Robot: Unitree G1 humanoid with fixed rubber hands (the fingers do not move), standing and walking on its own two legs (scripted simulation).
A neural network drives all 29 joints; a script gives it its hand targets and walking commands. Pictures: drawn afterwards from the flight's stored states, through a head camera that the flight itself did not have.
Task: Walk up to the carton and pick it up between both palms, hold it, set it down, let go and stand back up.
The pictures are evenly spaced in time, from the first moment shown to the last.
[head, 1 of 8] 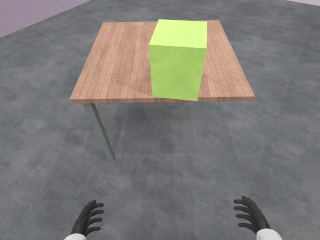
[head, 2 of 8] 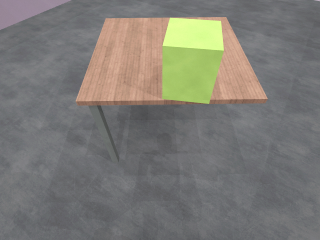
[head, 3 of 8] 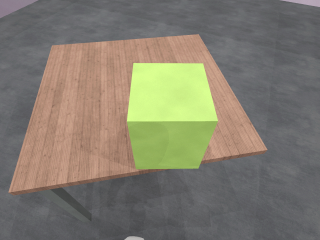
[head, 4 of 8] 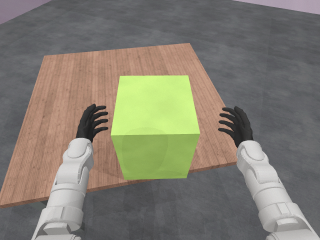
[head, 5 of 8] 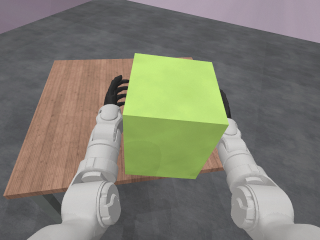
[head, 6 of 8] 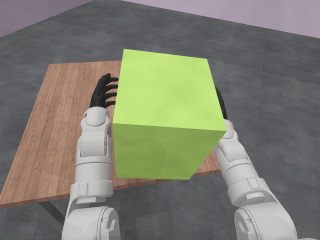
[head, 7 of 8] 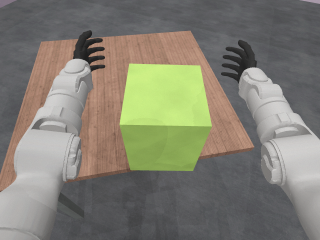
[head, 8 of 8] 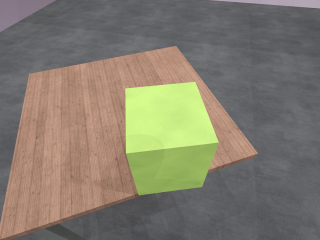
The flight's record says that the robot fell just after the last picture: no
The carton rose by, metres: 0.19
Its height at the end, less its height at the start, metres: +0.00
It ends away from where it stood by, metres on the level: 0.03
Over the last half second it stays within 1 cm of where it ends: yes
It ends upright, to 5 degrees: yes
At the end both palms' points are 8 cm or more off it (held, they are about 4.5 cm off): yes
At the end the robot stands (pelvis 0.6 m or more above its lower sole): yes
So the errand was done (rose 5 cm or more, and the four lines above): yes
